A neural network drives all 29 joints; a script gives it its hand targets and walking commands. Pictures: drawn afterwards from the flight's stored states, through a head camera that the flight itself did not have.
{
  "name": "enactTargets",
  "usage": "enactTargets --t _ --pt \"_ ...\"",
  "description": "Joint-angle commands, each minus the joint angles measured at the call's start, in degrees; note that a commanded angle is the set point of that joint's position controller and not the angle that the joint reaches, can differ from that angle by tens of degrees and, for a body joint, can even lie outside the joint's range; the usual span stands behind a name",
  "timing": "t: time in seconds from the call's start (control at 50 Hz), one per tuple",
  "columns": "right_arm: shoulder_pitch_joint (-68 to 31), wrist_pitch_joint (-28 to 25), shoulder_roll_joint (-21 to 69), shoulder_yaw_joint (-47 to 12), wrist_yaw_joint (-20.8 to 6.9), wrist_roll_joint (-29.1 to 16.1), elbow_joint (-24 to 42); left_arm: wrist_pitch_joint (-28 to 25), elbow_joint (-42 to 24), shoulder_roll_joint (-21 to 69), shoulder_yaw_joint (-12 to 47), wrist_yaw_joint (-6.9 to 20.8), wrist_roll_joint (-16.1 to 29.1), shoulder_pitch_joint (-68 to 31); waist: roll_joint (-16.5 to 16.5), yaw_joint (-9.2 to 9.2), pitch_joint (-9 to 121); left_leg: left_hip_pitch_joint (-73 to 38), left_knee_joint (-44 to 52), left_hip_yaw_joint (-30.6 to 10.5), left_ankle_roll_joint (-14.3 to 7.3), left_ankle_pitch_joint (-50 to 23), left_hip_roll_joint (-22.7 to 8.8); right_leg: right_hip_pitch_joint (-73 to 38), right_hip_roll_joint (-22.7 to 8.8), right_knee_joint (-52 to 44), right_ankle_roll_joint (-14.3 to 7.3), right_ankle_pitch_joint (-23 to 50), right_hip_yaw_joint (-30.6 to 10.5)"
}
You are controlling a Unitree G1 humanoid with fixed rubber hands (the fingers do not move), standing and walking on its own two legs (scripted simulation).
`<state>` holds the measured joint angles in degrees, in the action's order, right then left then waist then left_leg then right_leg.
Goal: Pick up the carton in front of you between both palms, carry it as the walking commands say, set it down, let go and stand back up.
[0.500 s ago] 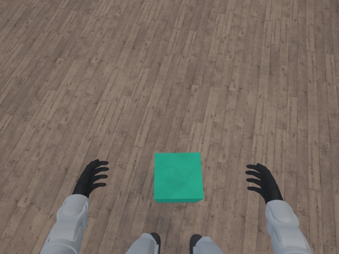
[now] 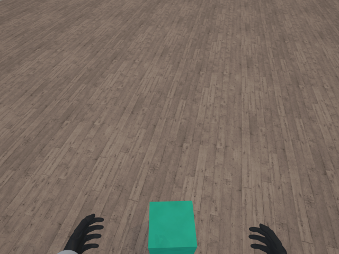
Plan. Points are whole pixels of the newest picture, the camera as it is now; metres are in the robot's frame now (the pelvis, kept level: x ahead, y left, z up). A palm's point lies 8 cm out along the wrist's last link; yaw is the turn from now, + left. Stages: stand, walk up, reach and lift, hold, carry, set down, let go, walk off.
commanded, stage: let go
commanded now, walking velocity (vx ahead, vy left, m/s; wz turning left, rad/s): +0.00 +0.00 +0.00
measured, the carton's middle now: (171, 230) +0.37 +0.00 -0.65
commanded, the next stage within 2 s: stand in 0.20 s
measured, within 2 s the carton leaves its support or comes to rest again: neither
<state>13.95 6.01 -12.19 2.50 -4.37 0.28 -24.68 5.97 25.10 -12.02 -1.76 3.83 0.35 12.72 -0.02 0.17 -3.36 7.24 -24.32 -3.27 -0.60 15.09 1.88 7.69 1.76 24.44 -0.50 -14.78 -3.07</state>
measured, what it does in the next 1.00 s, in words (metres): stands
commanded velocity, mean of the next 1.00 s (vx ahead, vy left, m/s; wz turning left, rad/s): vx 0.00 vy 0.00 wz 0.00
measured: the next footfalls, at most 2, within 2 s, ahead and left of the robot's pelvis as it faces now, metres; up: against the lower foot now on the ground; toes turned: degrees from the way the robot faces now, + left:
none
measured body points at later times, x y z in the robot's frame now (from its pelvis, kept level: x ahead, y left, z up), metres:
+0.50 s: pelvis +0.00 +0.00 -0.01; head +0.01 +0.01 +0.44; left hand +0.15 +0.29 -0.09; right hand +0.13 -0.29 -0.10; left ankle -0.02 +0.11 -0.74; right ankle -0.02 -0.11 -0.74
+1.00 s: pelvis +0.01 +0.01 +0.00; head +0.02 +0.01 +0.45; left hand +0.15 +0.30 -0.11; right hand +0.14 -0.29 -0.10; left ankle -0.02 +0.11 -0.74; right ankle -0.02 -0.11 -0.74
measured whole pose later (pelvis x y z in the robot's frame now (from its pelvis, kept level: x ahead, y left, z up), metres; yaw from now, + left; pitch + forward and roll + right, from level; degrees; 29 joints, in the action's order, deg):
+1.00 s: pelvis +0.01 +0.01 +0.00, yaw +0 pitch -1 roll +0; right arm 9.3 -0.1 -19.6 1.6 1.8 1.7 -46.6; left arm 0.2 46.7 -19.6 -1.7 -1.5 -1.7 9.1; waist 0.3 0.1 -1.3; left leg 7.6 -26.0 -2.2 -1.4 16.9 2.4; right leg 7.9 0.7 25.8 0.4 -16.5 -2.7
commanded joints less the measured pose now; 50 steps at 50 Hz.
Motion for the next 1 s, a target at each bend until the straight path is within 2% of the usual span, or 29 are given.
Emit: enactTargets --t 0.0,0.14,0.16,0.18,0.2,0.22,0.24,0.28,0.32,0.4,0.54,0.66,0.76,0.98 --pt "-3.9 2.1 -5.0 1.5 -0.1 0.3 6.4 2.1 -6.3 -5.4 -2.5 0.2 -1.4 -2.4 -0.8 -0.81 -0.7 0.6 3.0 3.0 1.1 -5.5 0.1 -2.9 0.1 -3.1 1.3 4.9 2.5" --pt "-4.2 3.1 -4.4 1.7 0.3 0.8 6.6 2.9 -7.1 -5.4 -2.8 0.6 -1.8 -3.5 0.2 -0.13 -2.6 -0.5 2.8 3.3 0.8 -4.1 0.2 -3.2 0.2 -3.3 1.4 4.1 2.4" --pt "-0.5 1.3 -4.6 2.5 1.4 0.3 3.4 5.8 -10.3 -6.8 -2.4 -0.9 -3.0 -4.8 -1.6 1.3 -0.9 0.3 1.8 3.3 1.2 -2.5 1.4 -4.5 -0.2 -2.0 0.4 6.4 2.1" --pt "-0.6 0.9 -5.1 2.0 1.8 0.2 4.0 6.5 -10.3 -6.8 -2.0 -1.5 -2.4 -4.7 -0.3 0.99 -1.3 0.9 1.6 3.2 1.2 -2.3 1.4 -4.3 -0.3 -1.6 0.6 6.8 2.1" --pt "-5.1 -1.2 -11.7 2.6 4.3 1.6 -2.2 1.2 -0.8 -12.6 -4.1 -4.0 -2.0 -4.0 3.5 -2.63 -1.6 6.9 -1.2 0.7 2.5 -2.3 -1.6 5.7 -3.0 -1.8 1.7 0.1 -0.9" --pt "-4.0 -2.2 -11.4 2.9 5.2 1.9 -2.7 -1.0 0.8 -13.6 -4.1 -4.6 -2.4 -3.1 3.6 -1.07 -0.4 4.7 -1.6 0.3 1.8 0.1 -2.0 7.1 -3.6 -3.3 1.8 -4.6 -2.2" --pt "-3.5 -3.0 -11.5 2.9 5.4 2.5 -4.0 -2.0 1.7 -13.4 -4.1 -4.9 -2.5 -3.9 3.2 -0.25 -0.4 4.5 -1.7 0.0 1.5 1.7 -2.1 8.1 -4.0 -3.8 1.5 -7.4 -3.3" --pt "-3.1 -4.2 -11.1 2.7 5.5 3.0 -5.8 -3.3 2.3 -12.7 -3.9 -5.1 -2.4 -5.1 3.2 0.4 -0.5 4.7 -1.5 -1.0 0.8 4.2 -2.4 9.3 -4.6 -3.8 0.8 -10.5 -4.4" --pt "-3.4 -5.3 -11.2 2.2 5.3 2.9 -7.2 -4.6 3.6 -11.7 -3.4 -4.8 -2.7 -4.7 1.2 0.05 1.4 5.7 -0.3 -2.3 0.4 3.1 -3.3 7.5 -4.1 -2.5 0.5 -7.1 -3.8" --pt "-5.0 -6.1 -12.2 2.4 5.4 2.3 -9.3 -5.7 7.1 -12.2 -3.3 -4.8 -2.5 -3.8 -0.6 -0.54 6.0 4.7 -1.2 -3.1 0.4 -7.9 -4.8 1.8 -4.5 0.5 0.3 7.1 -2.9" --pt "-3.7 -6.4 -14.6 2.2 5.8 1.8 -13.1 -6.1 11.7 -14.4 -3.1 -5.2 -2.3 -3.2 -0.7 -0.13 7.4 1.8 -1.8 -3.4 0.3 -18.3 -5.7 0.1 -5.2 1.9 -0.1 16.3 -2.9" --pt "-3.9 -6.6 -15.6 1.9 6.3 1.7 -15.4 -6.2 14.5 -14.9 -2.5 -5.4 -2.2 -3.5 -1.4 -0.07 6.7 0.3 -1.5 -3.5 0.2 -23.9 -6.3 -0.1 -5.6 1.9 0.0 19.9 -2.7" --pt "-4.7 -6.7 -16.0 1.6 6.5 1.5 -16.9 -6.3 16.3 -15.1 -2.2 -5.5 -2.1 -4.1 -1.1 -0.04 6.8 -0.7 -0.9 -3.5 0.2 -25.8 -6.5 -0.8 -5.8 1.5 0.0 21.1 -2.5" --pt "-6.5 -6.9 -16.7 1.0 6.3 1.4 -20.2 -6.5 19.9 -15.9 -1.6 -5.5 -1.9 -5.3 0.3 -0.14 5.7 -0.7 2.2 -4.1 -0.1 -18.8 -6.6 -1.5 -6.4 -1.5 -0.1 15.9 -3.1"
